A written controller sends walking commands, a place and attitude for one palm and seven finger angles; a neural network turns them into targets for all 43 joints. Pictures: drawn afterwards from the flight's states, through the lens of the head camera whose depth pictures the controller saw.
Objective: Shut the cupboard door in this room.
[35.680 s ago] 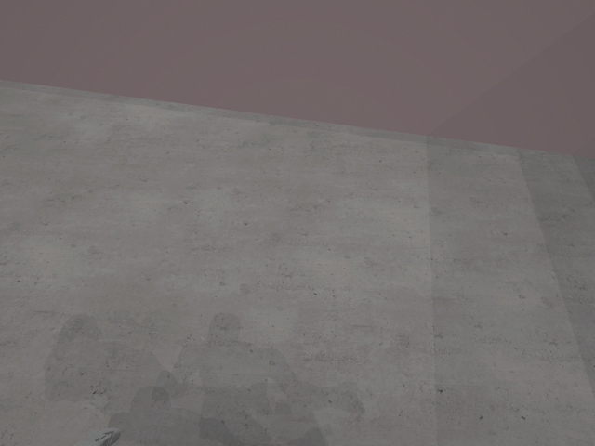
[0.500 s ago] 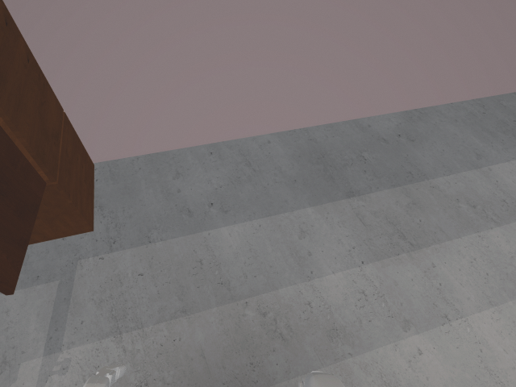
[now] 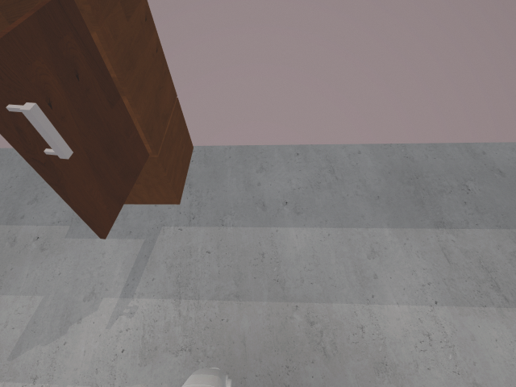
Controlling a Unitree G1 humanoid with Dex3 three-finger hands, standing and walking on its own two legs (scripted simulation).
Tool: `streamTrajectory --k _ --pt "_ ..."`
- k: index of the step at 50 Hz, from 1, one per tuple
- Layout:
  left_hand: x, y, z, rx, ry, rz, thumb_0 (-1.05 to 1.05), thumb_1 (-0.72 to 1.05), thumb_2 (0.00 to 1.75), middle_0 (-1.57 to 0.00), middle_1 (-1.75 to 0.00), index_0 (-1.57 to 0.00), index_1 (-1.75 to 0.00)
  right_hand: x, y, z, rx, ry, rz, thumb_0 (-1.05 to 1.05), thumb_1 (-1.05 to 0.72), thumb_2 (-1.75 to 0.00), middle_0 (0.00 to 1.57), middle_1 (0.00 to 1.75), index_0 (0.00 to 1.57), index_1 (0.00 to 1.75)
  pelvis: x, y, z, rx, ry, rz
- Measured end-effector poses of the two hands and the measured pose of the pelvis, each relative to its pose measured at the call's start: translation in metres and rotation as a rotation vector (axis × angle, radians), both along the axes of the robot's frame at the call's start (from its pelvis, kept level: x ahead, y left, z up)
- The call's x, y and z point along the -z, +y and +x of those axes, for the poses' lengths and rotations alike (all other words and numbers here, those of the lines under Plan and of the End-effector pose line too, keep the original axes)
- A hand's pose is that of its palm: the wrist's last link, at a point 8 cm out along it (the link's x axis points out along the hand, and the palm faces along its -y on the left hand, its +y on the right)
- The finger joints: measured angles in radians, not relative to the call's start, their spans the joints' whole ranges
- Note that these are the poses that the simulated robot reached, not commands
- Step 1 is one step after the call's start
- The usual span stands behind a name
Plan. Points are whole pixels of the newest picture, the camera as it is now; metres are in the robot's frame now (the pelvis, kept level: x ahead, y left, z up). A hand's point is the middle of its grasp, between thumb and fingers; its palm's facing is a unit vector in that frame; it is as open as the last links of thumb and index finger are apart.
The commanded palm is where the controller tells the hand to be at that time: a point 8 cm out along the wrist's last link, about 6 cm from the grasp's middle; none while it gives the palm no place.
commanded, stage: turn to face it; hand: left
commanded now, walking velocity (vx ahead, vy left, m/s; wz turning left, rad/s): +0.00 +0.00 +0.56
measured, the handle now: (40, 132) +0.60 +0.52 +0.02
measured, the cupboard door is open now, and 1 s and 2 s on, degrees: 83 83 83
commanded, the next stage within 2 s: take the last steps up to it in 0.58 s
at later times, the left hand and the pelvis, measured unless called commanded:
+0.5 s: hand out of the picture +0.03 +0.26 -0.17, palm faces +0.24 -0.94 -0.25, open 7.4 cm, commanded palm none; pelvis +0.00 +0.04 +0.00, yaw +12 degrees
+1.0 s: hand out of the picture -0.06 +0.19 -0.16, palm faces +0.41 -0.88 -0.23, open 7.3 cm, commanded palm none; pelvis +0.03 +0.02 +0.01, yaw +21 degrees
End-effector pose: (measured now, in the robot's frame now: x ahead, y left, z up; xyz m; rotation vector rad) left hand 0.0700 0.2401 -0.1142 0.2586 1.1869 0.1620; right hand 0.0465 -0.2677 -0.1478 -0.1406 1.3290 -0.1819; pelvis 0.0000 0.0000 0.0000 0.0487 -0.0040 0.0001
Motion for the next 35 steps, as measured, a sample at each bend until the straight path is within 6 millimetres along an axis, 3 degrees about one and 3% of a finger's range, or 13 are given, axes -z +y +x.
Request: streamTrajectory --k 8,11,13,18,23,30,35 --pt "0.033 0.056 -0.085 -0.191 0.142 -0.014 0.01 0.9 0.9 -0.21 -0.3 -0.21 -0.3 -0.013 0.045 0.097 -0.213 -0.165 -0.06 0.01 -0.91 -0.9 0.19 0.3 0.19 0.3 0.017 0.032 0.001 -0.097 0.007 -0.039" --pt "0.04 0.073 -0.104 -0.24 0.193 -0.011 0.01 0.9 0.9 -0.2 -0.3 -0.2 -0.3 -0.023 0.066 0.118 -0.262 -0.229 -0.07 0.01 -0.91 -0.9 0.19 0.3 0.2 0.3 0.017 0.041 0.0 -0.115 -0.001 -0.043" --pt "0.037 0.079 -0.106 -0.262 0.194 -0.015 0.01 0.91 0.9 -0.2 -0.3 -0.2 -0.3 -0.03 0.076 0.123 -0.282 -0.244 -0.076 0.01 -0.91 -0.9 0.2 0.3 0.2 0.3 0.013 0.045 0.0 -0.135 -0.003 -0.057" --pt "0.028 0.083 -0.091 -0.276 0.119 -0.03 0.01 0.91 0.9 -0.2 -0.3 -0.2 -0.3 -0.035 0.094 0.119 -0.309 -0.227 -0.057 0.01 -0.91 -0.9 0.2 0.3 0.2 0.3 0.003 0.05 0.0 -0.169 -0.011 -0.066" --pt "0.022 0.073 -0.069 -0.272 0.055 -0.038 0.01 0.91 0.9 -0.2 -0.3 -0.2 -0.3 -0.026 0.099 0.103 -0.304 -0.178 -0.017 0.01 -0.9 -0.9 0.2 0.3 0.2 0.3 0.001 0.045 0.002 -0.2 -0.013 -0.063" --pt "0.016 0.041 -0.04 -0.259 -0.022 -0.027 0.01 0.91 0.9 -0.2 -0.3 -0.2 -0.3 0.003 0.077 0.071 -0.268 -0.067 0.035 0.01 -0.9 -0.9 0.2 0.3 0.2 0.3 0.008 0.022 0.008 -0.241 -0.005 -0.035" --pt "0.008 0.015 -0.044 -0.274 -0.038 -0.015 0.01 0.91 0.9 -0.2 -0.3 -0.2 -0.3 0.016 0.055 0.058 -0.258 0.013 0.051 0.01 -0.91 -0.9 0.2 0.3 0.2 0.3 0.008 0.008 0.01 -0.277 -0.011 -0.025"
